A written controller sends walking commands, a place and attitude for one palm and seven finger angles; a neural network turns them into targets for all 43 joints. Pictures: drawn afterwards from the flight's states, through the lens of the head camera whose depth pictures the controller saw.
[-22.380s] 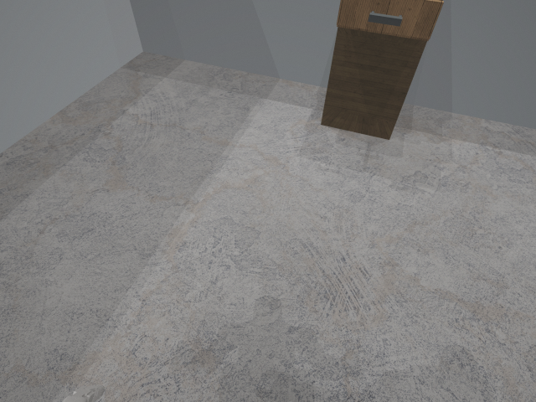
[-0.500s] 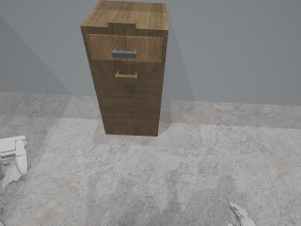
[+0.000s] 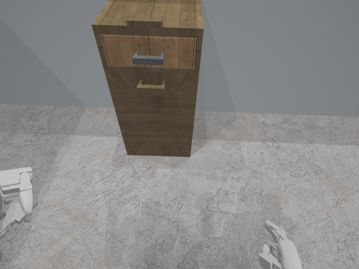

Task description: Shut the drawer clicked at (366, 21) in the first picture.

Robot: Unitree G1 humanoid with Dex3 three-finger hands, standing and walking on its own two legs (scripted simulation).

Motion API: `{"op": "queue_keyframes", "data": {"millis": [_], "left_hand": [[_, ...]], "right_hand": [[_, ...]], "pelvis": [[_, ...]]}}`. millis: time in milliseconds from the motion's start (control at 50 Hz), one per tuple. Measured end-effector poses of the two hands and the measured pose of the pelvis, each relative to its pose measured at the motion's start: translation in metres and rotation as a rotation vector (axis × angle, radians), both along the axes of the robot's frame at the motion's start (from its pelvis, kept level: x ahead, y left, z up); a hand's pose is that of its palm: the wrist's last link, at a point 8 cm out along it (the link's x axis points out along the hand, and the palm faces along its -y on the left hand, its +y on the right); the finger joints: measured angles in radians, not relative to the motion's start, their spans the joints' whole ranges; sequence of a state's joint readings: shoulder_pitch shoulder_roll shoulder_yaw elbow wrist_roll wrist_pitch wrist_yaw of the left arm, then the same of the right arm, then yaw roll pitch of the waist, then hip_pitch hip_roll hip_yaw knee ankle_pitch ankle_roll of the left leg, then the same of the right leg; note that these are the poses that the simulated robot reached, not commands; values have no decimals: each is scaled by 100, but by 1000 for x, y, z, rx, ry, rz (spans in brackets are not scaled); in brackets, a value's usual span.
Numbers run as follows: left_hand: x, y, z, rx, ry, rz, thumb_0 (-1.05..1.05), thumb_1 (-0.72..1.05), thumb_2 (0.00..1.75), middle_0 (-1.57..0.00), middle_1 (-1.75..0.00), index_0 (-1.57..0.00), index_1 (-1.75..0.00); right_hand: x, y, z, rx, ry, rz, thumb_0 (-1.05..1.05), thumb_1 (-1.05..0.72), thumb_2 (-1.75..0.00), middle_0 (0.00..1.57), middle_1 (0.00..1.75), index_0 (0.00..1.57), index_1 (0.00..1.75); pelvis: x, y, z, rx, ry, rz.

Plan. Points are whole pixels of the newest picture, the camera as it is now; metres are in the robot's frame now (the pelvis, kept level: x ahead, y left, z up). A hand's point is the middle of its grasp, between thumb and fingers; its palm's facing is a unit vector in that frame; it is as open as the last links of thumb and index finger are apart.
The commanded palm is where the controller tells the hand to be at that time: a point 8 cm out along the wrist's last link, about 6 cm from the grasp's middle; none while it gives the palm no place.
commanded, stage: stop stepping back and stand still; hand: left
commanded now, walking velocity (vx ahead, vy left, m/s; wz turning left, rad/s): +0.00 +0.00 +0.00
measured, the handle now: (149, 57) +0.89 +0.18 +0.00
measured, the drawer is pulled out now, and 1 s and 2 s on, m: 0.00 0.00 0.00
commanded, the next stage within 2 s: let the arm hang, fingers relaxed in 0.48 s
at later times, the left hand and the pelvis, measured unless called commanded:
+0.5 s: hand (17, 207) +0.18 +0.26 +0.15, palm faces +0.37 -0.82 -0.44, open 3.2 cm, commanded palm +0.12 +0.30 +0.17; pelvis -0.01 +0.02 +0.00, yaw +0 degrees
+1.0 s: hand out of the picture -0.04 +0.21 -0.18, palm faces +0.04 -0.97 -0.23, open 3.7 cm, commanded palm none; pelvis -0.03 +0.01 +0.00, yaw +1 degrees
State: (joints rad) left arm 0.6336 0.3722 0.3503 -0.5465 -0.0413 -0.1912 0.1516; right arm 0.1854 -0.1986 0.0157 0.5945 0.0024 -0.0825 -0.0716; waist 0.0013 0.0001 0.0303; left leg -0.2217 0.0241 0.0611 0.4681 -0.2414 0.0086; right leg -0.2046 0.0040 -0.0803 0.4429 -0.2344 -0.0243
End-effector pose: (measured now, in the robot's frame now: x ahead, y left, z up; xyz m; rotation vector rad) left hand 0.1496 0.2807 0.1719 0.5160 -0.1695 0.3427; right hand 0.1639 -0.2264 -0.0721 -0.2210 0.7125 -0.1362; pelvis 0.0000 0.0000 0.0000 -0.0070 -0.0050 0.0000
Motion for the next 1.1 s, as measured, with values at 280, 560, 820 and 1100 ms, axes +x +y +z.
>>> {"op": "queue_keyframes", "data": {"millis": [280,560,820,1100], "left_hand": [[-7,14,-2,-15,4,4,1,89,90,-140,-160,-140,-160],[-12,20,-2,-13,-3,5,1,89,90,-140,-160,-140,-160],[-81,-7,-284,-394,1178,125,1,90,90,-120,-140,-120,-140],[-221,-21,-308,-517,1586,354,1,90,90,-68,-84,-68,-86]], "right_hand": [[-14,10,1,-11,18,-14,2,-91,-89,20,30,20,30],[-22,18,-1,-8,23,-9,2,-90,-89,21,30,20,30],[-84,-12,-50,-4,329,-10,1,-91,-89,20,30,20,30],[-213,1,-68,48,775,-107,1,-91,-89,20,30,20,30]], "pelvis": [[-6,13,2,-5,0,-3],[-12,19,2,-7,-1,-1],[-27,19,-8,10,-7,6],[-24,8,1,1,-13,21]]}}
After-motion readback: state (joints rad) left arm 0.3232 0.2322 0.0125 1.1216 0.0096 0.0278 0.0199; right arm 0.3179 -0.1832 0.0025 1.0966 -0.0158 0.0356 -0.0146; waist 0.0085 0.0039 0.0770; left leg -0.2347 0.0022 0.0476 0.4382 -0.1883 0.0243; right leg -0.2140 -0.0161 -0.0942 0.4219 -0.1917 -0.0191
